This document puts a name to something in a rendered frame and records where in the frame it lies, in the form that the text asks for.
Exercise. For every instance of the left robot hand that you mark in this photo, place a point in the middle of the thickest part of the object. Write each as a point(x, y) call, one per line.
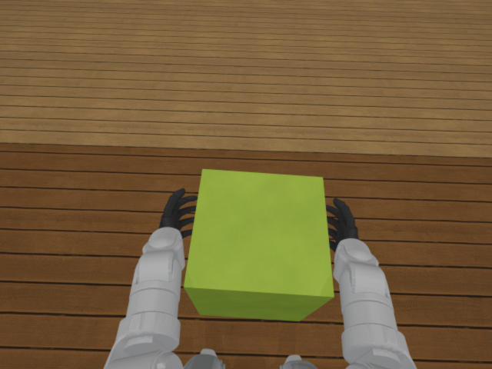
point(172, 213)

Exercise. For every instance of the right robot shin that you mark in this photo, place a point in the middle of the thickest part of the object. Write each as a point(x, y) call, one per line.
point(293, 358)

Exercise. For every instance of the left robot thigh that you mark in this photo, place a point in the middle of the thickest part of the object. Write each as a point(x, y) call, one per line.
point(204, 361)

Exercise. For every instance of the carton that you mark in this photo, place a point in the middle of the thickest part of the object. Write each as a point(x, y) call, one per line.
point(259, 246)

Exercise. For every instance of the robot left forearm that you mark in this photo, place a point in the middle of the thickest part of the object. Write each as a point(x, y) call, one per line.
point(151, 322)

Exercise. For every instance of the right robot hand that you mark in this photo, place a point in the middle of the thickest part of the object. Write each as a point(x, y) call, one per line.
point(345, 224)

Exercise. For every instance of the left robot upper arm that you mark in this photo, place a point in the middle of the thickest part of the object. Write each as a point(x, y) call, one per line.
point(162, 359)

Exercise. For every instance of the robot right forearm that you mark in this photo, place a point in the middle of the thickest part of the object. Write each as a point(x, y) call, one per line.
point(370, 329)

